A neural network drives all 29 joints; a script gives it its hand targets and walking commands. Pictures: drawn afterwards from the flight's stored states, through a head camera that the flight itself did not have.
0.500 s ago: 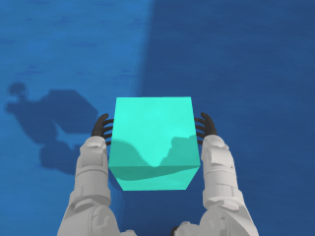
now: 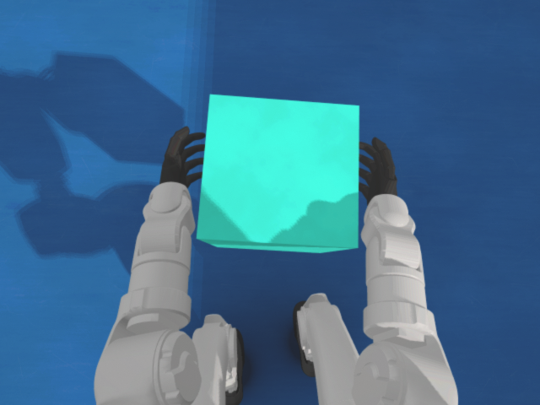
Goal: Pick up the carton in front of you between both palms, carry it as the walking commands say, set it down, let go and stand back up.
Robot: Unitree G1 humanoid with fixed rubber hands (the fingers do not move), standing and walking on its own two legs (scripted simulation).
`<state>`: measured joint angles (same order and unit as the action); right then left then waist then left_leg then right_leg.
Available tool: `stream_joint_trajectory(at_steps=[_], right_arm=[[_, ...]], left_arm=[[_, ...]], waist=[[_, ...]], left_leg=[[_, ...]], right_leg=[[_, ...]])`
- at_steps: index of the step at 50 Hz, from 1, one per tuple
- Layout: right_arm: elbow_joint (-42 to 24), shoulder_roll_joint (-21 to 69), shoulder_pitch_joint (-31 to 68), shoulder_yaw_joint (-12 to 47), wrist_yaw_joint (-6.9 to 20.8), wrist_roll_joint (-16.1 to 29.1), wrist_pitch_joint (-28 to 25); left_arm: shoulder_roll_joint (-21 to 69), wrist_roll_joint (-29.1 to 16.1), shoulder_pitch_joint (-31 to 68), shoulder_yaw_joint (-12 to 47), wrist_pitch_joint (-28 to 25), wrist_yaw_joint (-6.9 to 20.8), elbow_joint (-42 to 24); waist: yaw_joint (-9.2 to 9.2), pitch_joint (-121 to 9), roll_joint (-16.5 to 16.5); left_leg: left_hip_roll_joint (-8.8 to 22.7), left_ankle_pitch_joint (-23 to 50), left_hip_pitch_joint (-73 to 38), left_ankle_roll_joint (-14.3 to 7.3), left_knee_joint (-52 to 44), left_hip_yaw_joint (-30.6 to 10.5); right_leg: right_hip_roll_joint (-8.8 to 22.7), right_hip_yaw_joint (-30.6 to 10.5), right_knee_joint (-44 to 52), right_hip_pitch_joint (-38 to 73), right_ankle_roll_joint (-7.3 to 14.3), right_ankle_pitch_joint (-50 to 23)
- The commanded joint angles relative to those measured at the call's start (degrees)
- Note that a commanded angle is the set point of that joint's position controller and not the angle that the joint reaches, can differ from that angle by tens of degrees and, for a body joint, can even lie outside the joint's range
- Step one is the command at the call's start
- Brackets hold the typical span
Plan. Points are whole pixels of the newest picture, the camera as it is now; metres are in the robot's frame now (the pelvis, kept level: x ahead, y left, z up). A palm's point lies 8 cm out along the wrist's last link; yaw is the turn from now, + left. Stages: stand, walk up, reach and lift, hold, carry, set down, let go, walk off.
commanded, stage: set down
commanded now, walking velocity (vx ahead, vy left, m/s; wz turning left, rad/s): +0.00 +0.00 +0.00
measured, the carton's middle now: (275, 189) +0.44 -0.05 -0.15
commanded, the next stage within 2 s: none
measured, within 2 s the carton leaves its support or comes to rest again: rests again in 1.68 s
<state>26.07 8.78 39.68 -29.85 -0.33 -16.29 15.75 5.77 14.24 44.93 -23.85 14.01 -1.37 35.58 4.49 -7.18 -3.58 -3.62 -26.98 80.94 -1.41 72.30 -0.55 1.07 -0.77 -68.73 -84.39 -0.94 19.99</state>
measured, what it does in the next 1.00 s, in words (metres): lowers itself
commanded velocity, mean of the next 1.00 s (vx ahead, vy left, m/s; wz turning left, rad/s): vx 0.00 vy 0.00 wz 0.00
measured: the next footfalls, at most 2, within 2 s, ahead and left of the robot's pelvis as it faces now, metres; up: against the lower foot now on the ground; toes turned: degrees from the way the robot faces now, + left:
none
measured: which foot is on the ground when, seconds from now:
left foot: down 0.00-1.00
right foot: down 0.00-1.00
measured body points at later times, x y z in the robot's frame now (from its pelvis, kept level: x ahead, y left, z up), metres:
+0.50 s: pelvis -0.03 +0.00 -0.12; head +0.27 -0.03 +0.21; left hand +0.50 +0.06 -0.23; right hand +0.43 -0.23 -0.23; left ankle +0.04 +0.10 -0.60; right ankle +0.09 -0.13 -0.60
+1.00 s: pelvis -0.05 +0.00 -0.22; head +0.32 -0.03 +0.04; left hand +0.54 +0.03 -0.39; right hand +0.44 -0.26 -0.38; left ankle +0.04 +0.10 -0.60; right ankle +0.09 -0.13 -0.60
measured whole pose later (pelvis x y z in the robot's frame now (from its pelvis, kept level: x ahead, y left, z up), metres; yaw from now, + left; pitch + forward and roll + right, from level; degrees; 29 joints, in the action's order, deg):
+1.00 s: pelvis -0.05 +0.00 -0.22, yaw +0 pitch +44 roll -2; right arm 37.7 -2.6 71.8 -33.0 -4.8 -7.8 17.7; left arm -13.8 5.6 86.0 -8.3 16.4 -5.1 57.6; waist 10.8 12.0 -3.7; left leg -5.1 -34.7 126.7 -0.7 117.1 -0.2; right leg 1.2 -0.4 -111.5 -129.9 -1.6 26.0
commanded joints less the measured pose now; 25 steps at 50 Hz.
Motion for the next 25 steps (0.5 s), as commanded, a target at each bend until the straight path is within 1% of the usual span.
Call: stream_joint_trajectory(at_steps=[1,6,11,15,20,25], right_arm=[[6.67,47.01,31.92,31.49,14.62,4.86,0.84],[7.54,45.27,35.77,29.77,14.54,5.96,0.38],[6.70,43.81,40.09,29.92,13.65,8.17,-0.04],[5.81,42.84,43.81,30.20,12.80,9.72,0.39],[5.44,41.80,48.53,29.81,11.83,10.80,1.31],[5.74,40.50,53.19,28.44,10.97,11.05,1.80]], left_arm=[[52.70,-4.39,29.13,28.79,0.53,12.93,5.35],[50.79,-4.70,33.46,28.11,-0.34,11.62,6.70],[48.87,-6.26,38.45,29.67,-1.04,9.89,6.29],[47.72,-7.57,42.37,30.89,-0.70,9.06,6.00],[46.21,-8.63,47.00,31.03,0.21,8.99,7.11],[43.79,-9.11,51.16,29.66,0.75,9.29,9.65]], waist=[[2.93,-43.82,-0.64],[3.76,-47.66,-1.03],[4.51,-54.02,-1.27],[5.13,-57.89,-1.50],[6.01,-59.56,-1.98],[6.95,-58.84,-2.26]], left_leg=[[-6.18,12.88,-11.90,2.00,-7.12,-2.67],[-6.80,14.08,-7.68,2.09,-1.97,-2.20],[-7.56,14.15,-4.36,2.25,3.78,-1.28],[-8.13,12.82,-1.29,2.22,8.06,-0.39],[-8.66,10.12,3.73,1.98,12.74,0.70],[-8.82,7.42,9.30,1.66,16.76,1.51]], right_leg=[[-8.73,2.11,-1.14,26.56,0.72,-15.10],[-8.80,2.77,-6.23,20.39,0.19,-16.41],[-8.94,3.43,-11.50,16.36,-0.66,-17.34],[-8.95,3.87,-15.15,14.45,-1.22,-17.14],[-8.83,4.26,-18.88,12.70,-1.69,-16.20],[-8.53,4.65,-22.17,10.89,-2.00,-15.12]])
